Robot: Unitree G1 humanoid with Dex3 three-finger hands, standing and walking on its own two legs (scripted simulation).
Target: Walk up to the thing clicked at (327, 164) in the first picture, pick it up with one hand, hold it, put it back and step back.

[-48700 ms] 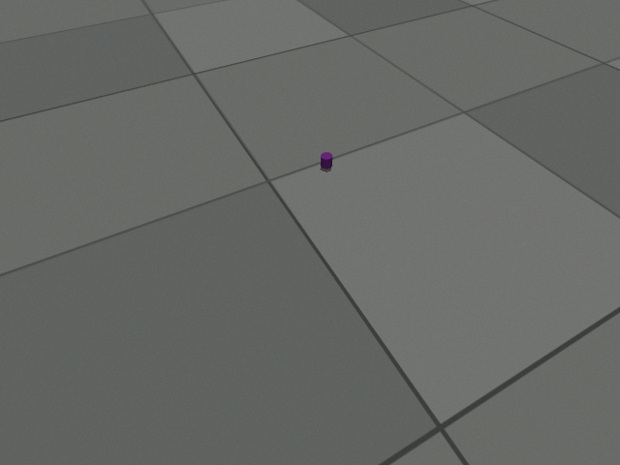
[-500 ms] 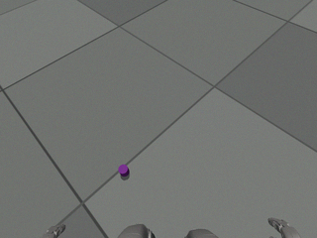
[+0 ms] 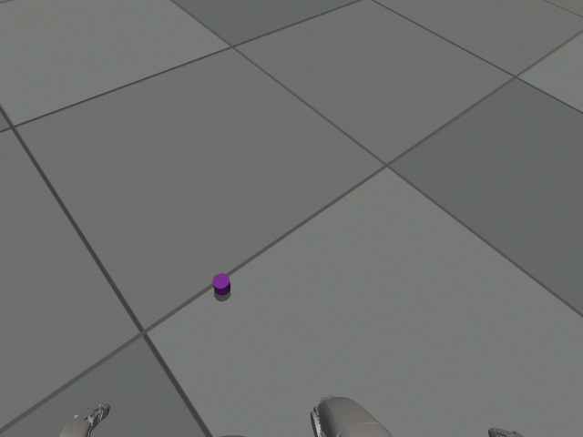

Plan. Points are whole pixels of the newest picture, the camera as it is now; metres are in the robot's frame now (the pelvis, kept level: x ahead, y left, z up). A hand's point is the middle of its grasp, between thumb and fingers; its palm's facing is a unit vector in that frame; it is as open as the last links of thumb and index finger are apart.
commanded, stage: step back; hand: left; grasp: from above
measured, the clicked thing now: (221, 284) +0.65 +0.21 -0.74
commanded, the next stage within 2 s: none
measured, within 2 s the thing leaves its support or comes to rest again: neither
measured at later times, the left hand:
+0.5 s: hand out of the picture -0.06 +0.22 -0.13, palm faces -0.04 -0.90 -0.43, open 7.4 cm
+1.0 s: hand out of the picture -0.26 +0.21 -0.17, palm faces -0.02 -0.93 -0.37, open 7.4 cm
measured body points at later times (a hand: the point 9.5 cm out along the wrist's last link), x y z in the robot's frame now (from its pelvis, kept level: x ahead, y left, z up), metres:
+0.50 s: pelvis -0.16 -0.05 +0.00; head -0.12 -0.08 +0.44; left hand -0.06 +0.26 -0.10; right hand -0.08 -0.37 -0.13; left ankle -0.17 +0.10 -0.66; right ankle -0.13 -0.15 -0.74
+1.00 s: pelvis -0.35 -0.06 -0.01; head -0.29 -0.04 +0.43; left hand -0.26 +0.26 -0.14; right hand -0.22 -0.38 -0.10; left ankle -0.26 +0.06 -0.74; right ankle -0.41 -0.21 -0.70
